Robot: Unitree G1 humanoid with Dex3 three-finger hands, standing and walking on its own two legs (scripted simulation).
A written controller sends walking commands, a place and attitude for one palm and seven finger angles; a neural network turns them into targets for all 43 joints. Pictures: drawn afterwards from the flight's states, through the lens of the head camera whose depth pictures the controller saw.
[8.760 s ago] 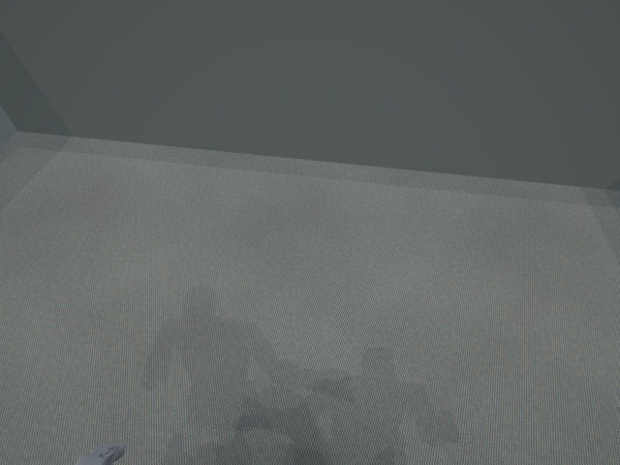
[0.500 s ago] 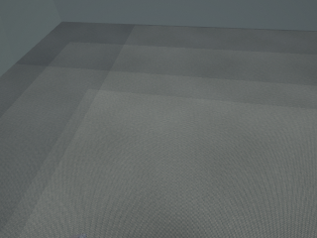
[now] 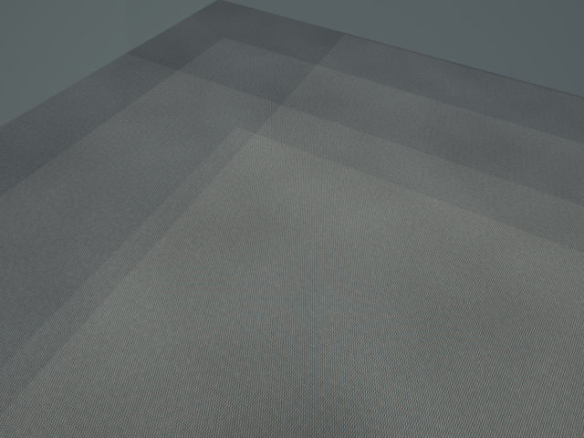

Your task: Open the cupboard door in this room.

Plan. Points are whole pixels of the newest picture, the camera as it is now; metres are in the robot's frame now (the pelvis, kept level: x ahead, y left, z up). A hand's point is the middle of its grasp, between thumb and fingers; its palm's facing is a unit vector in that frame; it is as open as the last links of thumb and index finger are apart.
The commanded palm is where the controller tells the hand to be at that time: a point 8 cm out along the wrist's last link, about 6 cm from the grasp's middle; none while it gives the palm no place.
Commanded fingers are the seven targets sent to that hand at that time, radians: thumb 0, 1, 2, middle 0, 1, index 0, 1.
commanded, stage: turn or walk to find it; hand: left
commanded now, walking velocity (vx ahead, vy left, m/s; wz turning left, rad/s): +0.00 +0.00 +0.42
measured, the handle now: out of the picture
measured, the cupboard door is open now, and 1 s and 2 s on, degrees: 0 0 0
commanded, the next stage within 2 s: stand and wait in 1.56 s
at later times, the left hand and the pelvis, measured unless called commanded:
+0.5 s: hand out of the picture +0.02 +0.18 -0.14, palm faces +0.21 -0.94 -0.27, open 7.4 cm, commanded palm none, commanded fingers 0.00 0.90 0.90 -0.20 -0.30 -0.20 -0.30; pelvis -0.03 -0.03 +0.01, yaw +12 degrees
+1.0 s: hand out of the picture -0.11 +0.23 -0.16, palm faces +0.43 -0.87 -0.25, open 7.4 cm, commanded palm none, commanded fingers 0.00 0.90 0.90 -0.20 -0.30 -0.20 -0.30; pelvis -0.07 +0.01 +0.01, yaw +24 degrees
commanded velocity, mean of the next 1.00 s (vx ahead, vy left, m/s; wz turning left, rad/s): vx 0.00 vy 0.00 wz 0.42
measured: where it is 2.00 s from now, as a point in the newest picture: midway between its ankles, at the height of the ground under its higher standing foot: outside the picture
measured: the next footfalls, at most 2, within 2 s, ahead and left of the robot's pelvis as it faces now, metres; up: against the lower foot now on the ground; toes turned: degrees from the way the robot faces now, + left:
right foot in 0.38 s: +0.04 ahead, -0.12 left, +0.00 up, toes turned +4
left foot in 0.80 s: -0.07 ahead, +0.13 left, +0.00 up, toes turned +25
